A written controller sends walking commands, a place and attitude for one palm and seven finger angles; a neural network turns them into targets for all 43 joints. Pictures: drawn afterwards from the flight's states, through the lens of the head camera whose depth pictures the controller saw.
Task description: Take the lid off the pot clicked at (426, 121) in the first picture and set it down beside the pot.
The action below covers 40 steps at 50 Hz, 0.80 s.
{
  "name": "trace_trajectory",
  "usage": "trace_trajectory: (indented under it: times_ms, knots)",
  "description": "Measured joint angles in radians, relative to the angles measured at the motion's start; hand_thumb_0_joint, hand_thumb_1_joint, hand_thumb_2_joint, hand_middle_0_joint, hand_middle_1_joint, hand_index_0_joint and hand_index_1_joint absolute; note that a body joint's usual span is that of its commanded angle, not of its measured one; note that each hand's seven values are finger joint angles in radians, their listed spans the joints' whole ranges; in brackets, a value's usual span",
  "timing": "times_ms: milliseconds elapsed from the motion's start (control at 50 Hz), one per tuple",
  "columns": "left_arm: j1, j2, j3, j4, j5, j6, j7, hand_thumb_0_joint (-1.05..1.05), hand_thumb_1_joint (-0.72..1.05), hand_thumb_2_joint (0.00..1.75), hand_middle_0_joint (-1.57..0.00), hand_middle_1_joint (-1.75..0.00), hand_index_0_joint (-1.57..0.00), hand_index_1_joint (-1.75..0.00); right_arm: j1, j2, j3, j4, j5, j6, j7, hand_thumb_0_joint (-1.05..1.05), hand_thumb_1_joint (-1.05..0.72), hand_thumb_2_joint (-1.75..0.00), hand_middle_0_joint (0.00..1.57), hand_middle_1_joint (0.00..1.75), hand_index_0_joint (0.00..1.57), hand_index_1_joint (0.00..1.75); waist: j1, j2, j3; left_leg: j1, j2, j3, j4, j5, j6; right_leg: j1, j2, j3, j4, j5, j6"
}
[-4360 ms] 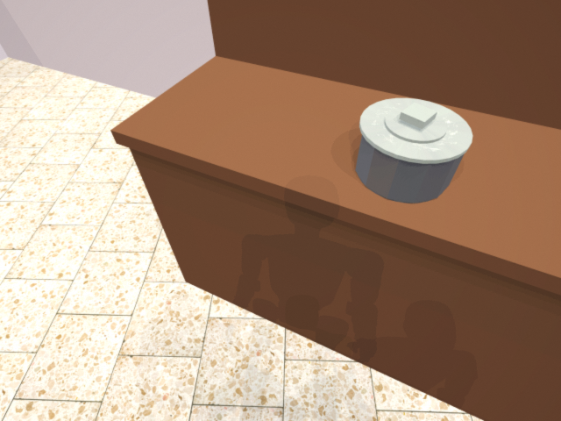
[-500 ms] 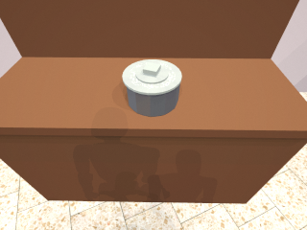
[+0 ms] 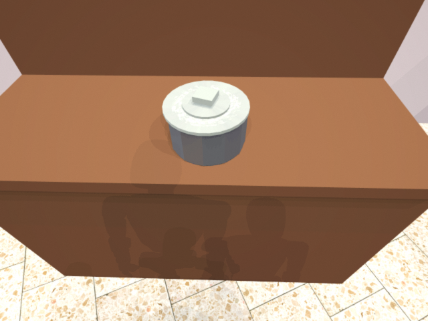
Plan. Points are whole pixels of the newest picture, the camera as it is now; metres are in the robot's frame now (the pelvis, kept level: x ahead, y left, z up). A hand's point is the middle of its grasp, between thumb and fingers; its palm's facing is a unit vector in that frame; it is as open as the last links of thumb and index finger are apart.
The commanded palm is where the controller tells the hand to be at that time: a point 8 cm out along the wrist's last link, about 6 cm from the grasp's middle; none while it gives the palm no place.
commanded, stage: shuffle to correct the standing spot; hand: left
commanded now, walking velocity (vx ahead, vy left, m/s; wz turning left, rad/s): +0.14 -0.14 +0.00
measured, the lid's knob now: (205, 95) +0.56 +0.05 +0.14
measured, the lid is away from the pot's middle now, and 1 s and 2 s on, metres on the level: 0.00 0.00 0.00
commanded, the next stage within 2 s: come to a stop and stand still in 1.22 s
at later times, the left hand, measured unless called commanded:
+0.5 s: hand out of the picture +0.08 +0.13 -0.19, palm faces +0.05 -0.99 -0.16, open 7.4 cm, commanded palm none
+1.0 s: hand (188, 290) +0.23 +0.08 -0.19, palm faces +0.03 -0.98 -0.18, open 7.4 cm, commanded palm none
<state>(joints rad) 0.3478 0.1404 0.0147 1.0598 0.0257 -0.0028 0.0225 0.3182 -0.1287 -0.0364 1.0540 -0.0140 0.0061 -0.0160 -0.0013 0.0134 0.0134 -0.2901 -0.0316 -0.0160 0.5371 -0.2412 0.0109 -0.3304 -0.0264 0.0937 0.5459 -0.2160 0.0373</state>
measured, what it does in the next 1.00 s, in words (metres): walks ahead: right foot, then left foot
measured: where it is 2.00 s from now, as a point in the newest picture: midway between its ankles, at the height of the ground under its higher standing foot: outside the picture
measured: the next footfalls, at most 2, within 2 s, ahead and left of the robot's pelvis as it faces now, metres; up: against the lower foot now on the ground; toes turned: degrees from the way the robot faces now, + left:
right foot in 0.68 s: +0.23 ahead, -0.20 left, +0.00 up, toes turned -2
left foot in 0.96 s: +0.21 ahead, -0.03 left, +0.00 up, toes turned +5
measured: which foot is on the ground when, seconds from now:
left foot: down 0.00-0.68, up 0.70-0.94, down 0.96-1.00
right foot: down 0.00-0.44, up 0.46-0.66, down 0.68-0.98, up 1.00-1.00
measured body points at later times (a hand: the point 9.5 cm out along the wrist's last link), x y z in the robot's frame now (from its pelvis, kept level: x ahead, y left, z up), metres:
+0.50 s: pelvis +0.10 -0.03 -0.01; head +0.13 -0.02 +0.44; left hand +0.08 +0.19 -0.17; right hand +0.12 -0.26 -0.16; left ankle +0.03 +0.11 -0.73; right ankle +0.05 -0.14 -0.71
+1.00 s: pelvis +0.16 -0.09 -0.01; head +0.21 -0.06 +0.43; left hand +0.23 +0.13 -0.18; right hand +0.24 -0.33 -0.15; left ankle +0.18 -0.03 -0.73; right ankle +0.19 -0.20 -0.73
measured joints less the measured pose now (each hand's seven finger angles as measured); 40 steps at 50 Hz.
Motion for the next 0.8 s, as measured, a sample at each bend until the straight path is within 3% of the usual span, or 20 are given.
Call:
trace_trajectory:
  times_ms: [280,400,440,560,600,640,680,740,800]
  knots:
    - [0.029,0.0,0.015,-0.001,-0.003,-0.011,-0.012,0.0,0.9,0.9,-0.2,-0.3,-0.2,-0.3,0.009,0.003,-0.003,0.003,-0.005,-0.012,-0.008,0.01,-0.91,-0.9,0.2,0.3,0.2,0.3,-0.001,-0.005,-0.018,0.04,0.042,-0.02,0.023,-0.094,-0.028,0.032,0.039,-0.028,0.04,-0.095,-0.033]
    - [0.023,-0.008,0.026,-0.013,-0.002,-0.012,-0.009,0.0,0.9,0.9,-0.2,-0.3,-0.2,-0.3,-0.015,-0.007,-0.005,0.008,0.0,-0.02,-0.02,0.01,-0.91,-0.9,0.2,0.3,0.19,0.3,0.002,-0.016,-0.007,0.034,0.062,-0.018,0.102,-0.16,-0.014,0.054,0.053,-0.05,0.072,-0.156,-0.048]
    - [0.02,-0.005,0.029,-0.015,0.0,-0.004,-0.008,0.0,0.9,0.9,-0.2,-0.3,-0.2,-0.3,-0.027,-0.006,-0.006,0.008,-0.001,-0.027,-0.024,0.01,-0.91,-0.9,0.2,0.29,0.19,0.3,0.002,-0.036,-0.006,0.06,0.06,-0.009,0.078,-0.184,-0.037,0.054,0.048,-0.047,0.096,-0.182,-0.048]
    - [-0.043,0.023,0.048,-0.031,-0.003,0.026,-0.012,0.0,0.9,0.9,-0.2,-0.3,-0.2,-0.3,-0.019,0.009,-0.01,-0.015,-0.025,-0.05,-0.037,0.0,-0.91,-0.9,0.2,0.3,0.2,0.3,-0.024,-0.034,0.017,0.133,0.094,-0.003,0.012,-0.185,-0.053,-0.113,0.05,-0.112,0.442,-0.305,-0.074]
    - [-0.086,0.037,0.057,-0.06,-0.008,0.027,-0.02,0.01,0.9,0.9,-0.2,-0.3,-0.2,-0.3,-0.004,0.01,-0.008,-0.01,-0.027,-0.044,-0.039,0.0,-0.9,-0.9,0.2,0.3,0.2,0.3,-0.027,-0.027,0.033,0.155,0.105,-0.009,-0.02,-0.179,-0.071,-0.154,0.029,-0.119,0.41,-0.266,-0.074]
    - [-0.125,0.045,0.061,-0.094,-0.011,0.018,-0.029,0.01,0.91,0.9,-0.2,-0.3,-0.2,-0.3,0.009,0.003,-0.006,0.001,-0.025,-0.032,-0.039,0.0,-0.9,-0.9,0.2,0.3,0.2,0.3,-0.023,-0.007,0.049,0.167,0.122,-0.02,-0.023,-0.19,-0.089,-0.149,0.009,-0.129,0.27,-0.167,-0.071]
    - [-0.145,0.062,0.058,-0.132,-0.011,-0.004,-0.034,0.0,0.91,0.9,-0.2,-0.3,-0.2,-0.3,0.027,-0.004,-0.009,0.011,-0.017,-0.02,-0.032,0.0,-0.9,-0.9,0.2,0.3,0.2,0.3,-0.016,-0.003,0.054,0.145,0.129,-0.021,0.056,-0.229,-0.095,-0.107,-0.01,-0.127,0.114,-0.007,-0.066]
    - [-0.174,0.059,0.056,-0.152,0.0,-0.018,-0.017,0.0,0.91,0.9,-0.19,-0.3,-0.2,-0.3,-0.007,-0.033,-0.022,0.027,-0.001,0.018,-0.031,0.01,-0.9,-0.9,0.2,0.3,0.2,0.3,-0.008,0.019,0.083,0.02,0.108,-0.035,0.394,-0.361,-0.05,-0.102,0.007,-0.148,0.166,-0.075,-0.056]
    - [-0.175,0.053,0.047,-0.157,0.007,0.002,0.005,0.0,0.91,0.9,-0.19,-0.3,-0.2,-0.3,-0.055,-0.053,-0.034,0.007,0.007,0.033,-0.031,0.01,-0.9,-0.9,0.2,0.3,0.2,0.3,-0.014,0.012,0.097,-0.076,0.07,0.003,0.541,-0.384,-0.031,-0.07,0.021,-0.153,0.137,-0.09,-0.07]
